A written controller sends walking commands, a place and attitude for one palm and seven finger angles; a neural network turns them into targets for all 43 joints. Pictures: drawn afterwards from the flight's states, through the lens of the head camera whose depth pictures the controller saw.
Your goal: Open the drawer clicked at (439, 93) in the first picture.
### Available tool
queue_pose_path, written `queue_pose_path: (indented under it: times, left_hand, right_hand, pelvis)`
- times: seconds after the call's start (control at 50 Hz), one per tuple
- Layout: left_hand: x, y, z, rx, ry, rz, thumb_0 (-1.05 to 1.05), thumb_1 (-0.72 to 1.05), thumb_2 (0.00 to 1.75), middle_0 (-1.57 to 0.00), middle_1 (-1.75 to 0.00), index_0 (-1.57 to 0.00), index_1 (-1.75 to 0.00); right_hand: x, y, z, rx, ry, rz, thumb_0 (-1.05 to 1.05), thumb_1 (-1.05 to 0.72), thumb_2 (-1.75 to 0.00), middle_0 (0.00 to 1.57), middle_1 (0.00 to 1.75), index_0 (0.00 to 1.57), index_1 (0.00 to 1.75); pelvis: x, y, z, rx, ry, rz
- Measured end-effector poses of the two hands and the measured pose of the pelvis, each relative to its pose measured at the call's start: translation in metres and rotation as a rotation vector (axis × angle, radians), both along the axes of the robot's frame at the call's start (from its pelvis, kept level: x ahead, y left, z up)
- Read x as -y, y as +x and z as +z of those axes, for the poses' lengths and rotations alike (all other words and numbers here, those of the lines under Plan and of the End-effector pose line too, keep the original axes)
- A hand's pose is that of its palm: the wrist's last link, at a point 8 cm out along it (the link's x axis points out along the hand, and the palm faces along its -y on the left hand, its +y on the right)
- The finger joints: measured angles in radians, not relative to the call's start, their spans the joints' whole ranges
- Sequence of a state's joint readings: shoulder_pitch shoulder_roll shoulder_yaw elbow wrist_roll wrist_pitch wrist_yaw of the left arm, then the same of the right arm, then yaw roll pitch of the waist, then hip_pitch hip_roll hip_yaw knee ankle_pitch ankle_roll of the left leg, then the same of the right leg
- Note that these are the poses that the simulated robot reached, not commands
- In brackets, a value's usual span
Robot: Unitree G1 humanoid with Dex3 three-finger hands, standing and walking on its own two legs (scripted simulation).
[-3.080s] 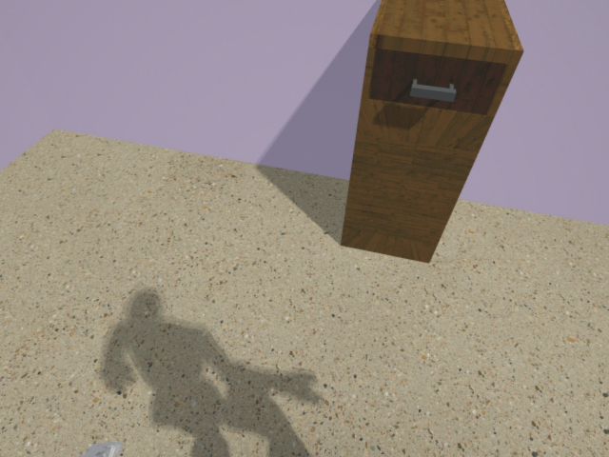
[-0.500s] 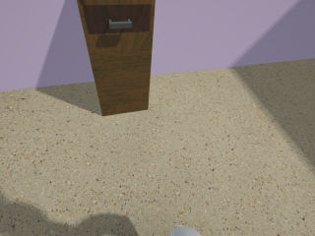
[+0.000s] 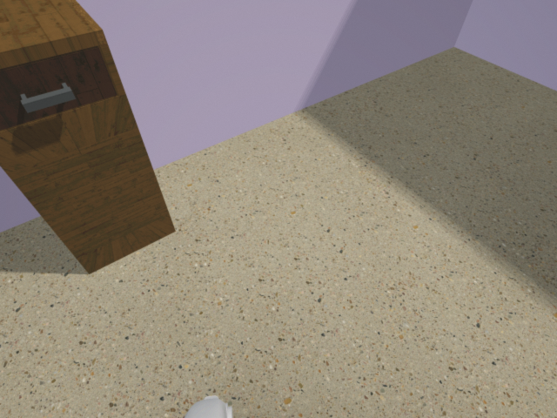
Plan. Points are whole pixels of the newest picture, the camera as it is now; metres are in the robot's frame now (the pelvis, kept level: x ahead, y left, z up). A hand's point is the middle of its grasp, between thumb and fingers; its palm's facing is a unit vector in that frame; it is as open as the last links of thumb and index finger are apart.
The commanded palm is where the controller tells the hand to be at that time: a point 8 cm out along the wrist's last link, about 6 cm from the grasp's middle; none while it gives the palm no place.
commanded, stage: walk to a spot facing it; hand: left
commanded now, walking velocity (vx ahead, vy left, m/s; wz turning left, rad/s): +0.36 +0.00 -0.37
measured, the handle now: (47, 95) +0.83 +0.63 +0.00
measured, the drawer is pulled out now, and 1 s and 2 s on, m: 0.00 0.00 0.00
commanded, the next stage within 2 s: turn to face it in 0.52 s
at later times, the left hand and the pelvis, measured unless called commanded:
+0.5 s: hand (186, 310) +0.34 +0.20 -0.16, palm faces -0.24 -0.96 -0.15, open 7.4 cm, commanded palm none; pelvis +0.20 +0.04 +0.00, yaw -16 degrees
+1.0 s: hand (252, 249) +0.49 +0.08 -0.16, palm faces -0.23 -0.96 -0.14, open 7.3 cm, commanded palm none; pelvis +0.32 -0.04 -0.01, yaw -13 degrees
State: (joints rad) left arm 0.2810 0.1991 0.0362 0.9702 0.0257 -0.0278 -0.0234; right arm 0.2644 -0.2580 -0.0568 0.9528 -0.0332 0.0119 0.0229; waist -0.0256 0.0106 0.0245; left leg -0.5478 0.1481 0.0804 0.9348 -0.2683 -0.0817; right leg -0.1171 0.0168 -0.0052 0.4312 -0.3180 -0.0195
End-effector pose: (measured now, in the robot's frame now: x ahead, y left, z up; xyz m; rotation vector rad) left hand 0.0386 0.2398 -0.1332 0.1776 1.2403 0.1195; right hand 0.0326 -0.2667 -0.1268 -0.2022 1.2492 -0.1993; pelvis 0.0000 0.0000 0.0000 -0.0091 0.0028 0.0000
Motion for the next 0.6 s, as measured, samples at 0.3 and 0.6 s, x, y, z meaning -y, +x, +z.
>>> queue_pose_path:
  times: [0.3, 0.6]
  left_hand:
    - [-0.052, 0.128, -0.024, -0.114, -0.037, -0.075, 0.01, 0.91, 0.9, -0.2, -0.29, -0.2, -0.3]
    - [0.048, 0.387, -0.004, 0.088, -0.057, -0.37, 0.0, 0.91, 0.9, -0.2, -0.29, -0.2, -0.3]
  right_hand:
    - [-0.077, 0.121, 0.009, 0.124, -0.009, -0.103, 0.0, -0.91, -0.9, 0.21, 0.3, 0.2, 0.3]
    - [-0.095, 0.061, -0.01, -0.244, 0.102, -0.461, 0.0, -0.92, -0.9, 0.2, 0.3, 0.2, 0.3]
  pelvis:
    - [-0.047, 0.127, -0.003, 0.025, -0.02, -0.169]
    - [-0.012, 0.241, -0.005, 0.018, 0.008, -0.339]
